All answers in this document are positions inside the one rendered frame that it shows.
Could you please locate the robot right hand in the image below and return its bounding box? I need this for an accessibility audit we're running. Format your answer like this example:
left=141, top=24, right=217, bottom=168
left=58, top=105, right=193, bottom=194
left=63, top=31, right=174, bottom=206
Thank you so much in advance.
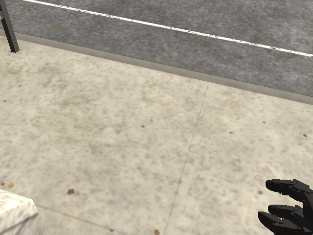
left=258, top=179, right=313, bottom=235

